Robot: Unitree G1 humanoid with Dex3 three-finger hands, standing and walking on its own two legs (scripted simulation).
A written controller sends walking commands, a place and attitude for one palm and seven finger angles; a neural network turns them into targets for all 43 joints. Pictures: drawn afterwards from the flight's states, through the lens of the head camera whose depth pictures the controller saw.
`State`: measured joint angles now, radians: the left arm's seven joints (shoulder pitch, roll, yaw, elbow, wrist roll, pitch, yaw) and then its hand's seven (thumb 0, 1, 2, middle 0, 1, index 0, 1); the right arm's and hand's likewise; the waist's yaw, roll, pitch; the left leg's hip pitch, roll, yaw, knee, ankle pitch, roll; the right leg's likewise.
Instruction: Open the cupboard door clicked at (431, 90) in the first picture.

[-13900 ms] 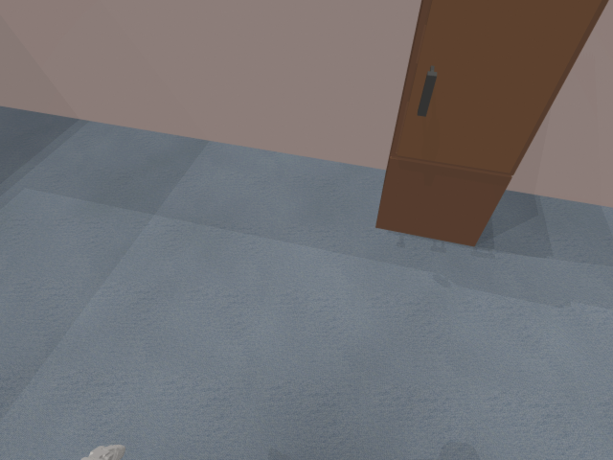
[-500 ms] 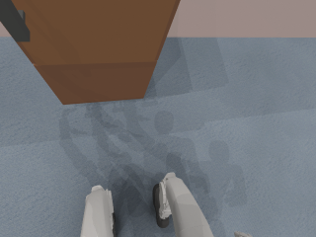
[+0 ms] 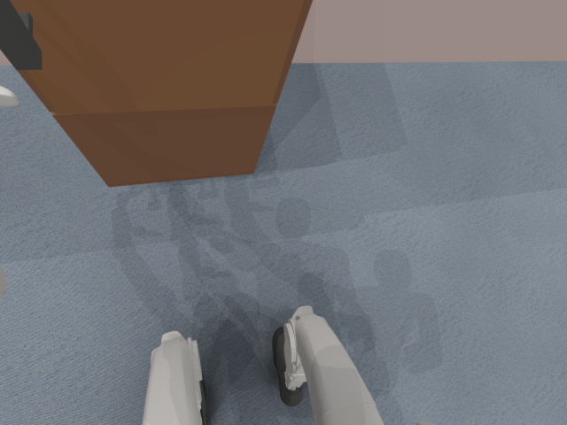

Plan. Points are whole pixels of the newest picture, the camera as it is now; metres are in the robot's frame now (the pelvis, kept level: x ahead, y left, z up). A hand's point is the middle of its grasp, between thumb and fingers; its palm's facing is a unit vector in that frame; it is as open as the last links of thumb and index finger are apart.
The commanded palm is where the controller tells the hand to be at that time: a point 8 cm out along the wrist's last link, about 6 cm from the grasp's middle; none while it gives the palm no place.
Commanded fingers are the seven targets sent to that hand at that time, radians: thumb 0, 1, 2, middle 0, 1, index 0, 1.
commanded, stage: slide the fingers in behind the handle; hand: left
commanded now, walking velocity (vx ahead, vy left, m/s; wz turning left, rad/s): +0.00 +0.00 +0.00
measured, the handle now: out of the picture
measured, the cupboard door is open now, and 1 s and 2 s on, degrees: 0 0 0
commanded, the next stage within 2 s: close the thumb around the handle in 1.24 s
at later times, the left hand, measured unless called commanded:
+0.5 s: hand out of the picture +0.56 +0.25 +0.06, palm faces +0.06 -1.00 -0.02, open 14.0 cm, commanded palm +0.54 +0.27 +0.06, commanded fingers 0.00 -0.50 0.30 -0.30 -1.20 -0.30 -1.20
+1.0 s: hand (25, 38) +0.55 +0.23 +0.06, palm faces +0.07 -1.00 -0.03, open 14.0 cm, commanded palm +0.54 +0.25 +0.06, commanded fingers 0.00 -0.50 0.30 -0.30 -1.20 -0.30 -1.20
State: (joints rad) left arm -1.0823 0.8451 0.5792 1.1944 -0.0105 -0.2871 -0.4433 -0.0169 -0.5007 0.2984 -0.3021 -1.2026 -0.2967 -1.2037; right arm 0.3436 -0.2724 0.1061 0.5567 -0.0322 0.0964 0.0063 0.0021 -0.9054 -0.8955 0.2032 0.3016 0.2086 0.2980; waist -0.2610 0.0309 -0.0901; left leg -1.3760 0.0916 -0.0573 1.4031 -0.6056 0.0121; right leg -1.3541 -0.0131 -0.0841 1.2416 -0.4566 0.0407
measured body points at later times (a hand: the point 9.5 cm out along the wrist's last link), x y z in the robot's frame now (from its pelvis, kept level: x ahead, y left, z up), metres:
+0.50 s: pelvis +0.00 +0.00 +0.01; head +0.21 +0.04 +0.41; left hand +0.55 +0.30 +0.06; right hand +0.01 -0.27 -0.09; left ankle +0.01 +0.11 -0.60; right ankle +0.06 -0.15 -0.60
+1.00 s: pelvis +0.01 -0.01 +0.01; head +0.20 +0.03 +0.41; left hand +0.55 +0.28 +0.06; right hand +0.01 -0.27 -0.09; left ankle +0.01 +0.11 -0.60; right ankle +0.06 -0.15 -0.60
